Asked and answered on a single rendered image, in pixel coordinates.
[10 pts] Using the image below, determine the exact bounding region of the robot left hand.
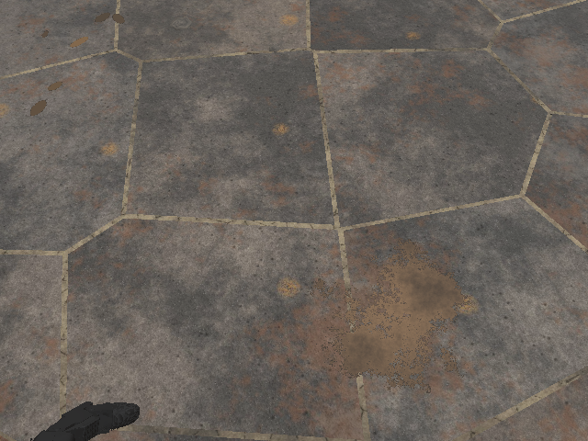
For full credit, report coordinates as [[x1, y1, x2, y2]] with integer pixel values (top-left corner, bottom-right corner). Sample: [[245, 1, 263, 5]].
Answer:
[[30, 401, 140, 441]]

